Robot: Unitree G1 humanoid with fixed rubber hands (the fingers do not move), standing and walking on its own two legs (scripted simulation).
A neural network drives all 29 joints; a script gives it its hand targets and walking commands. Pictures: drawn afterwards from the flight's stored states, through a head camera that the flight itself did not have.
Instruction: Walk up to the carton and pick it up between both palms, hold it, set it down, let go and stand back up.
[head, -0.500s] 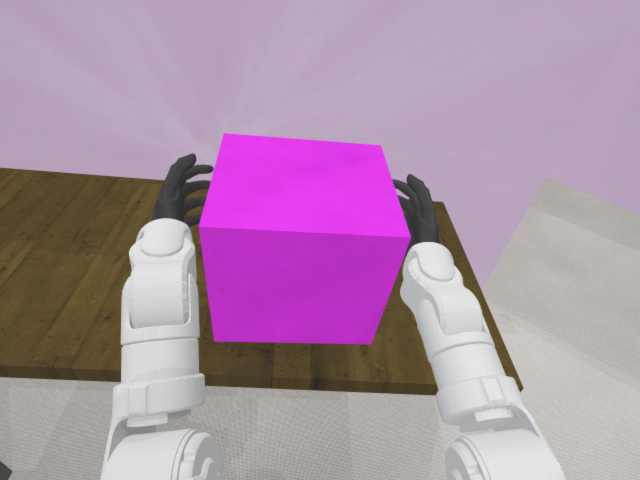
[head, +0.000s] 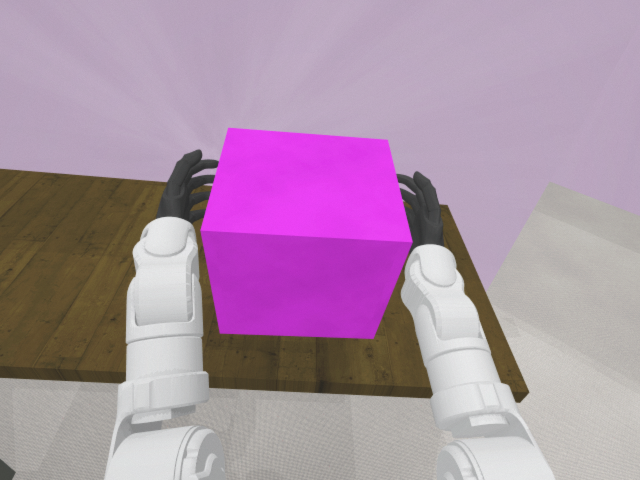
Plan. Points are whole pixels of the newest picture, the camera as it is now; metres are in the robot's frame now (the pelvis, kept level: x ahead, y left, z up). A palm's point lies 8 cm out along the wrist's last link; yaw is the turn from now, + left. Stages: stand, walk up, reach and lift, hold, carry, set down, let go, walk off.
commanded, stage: set down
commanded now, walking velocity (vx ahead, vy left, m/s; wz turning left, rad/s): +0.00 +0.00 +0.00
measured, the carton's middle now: (303, 237) +0.39 +0.00 +0.16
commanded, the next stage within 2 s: none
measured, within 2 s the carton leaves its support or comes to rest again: neither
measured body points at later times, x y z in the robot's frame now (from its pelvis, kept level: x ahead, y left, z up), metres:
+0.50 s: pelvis +0.01 +0.01 +0.00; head +0.01 +0.05 +0.45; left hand +0.42 +0.13 +0.14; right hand +0.38 -0.17 +0.13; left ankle +0.02 +0.12 -0.75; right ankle +0.02 -0.12 -0.75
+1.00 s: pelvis +0.02 +0.01 +0.00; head +0.02 +0.04 +0.45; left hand +0.44 +0.13 +0.12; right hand +0.39 -0.17 +0.11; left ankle +0.02 +0.12 -0.75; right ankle +0.02 -0.12 -0.75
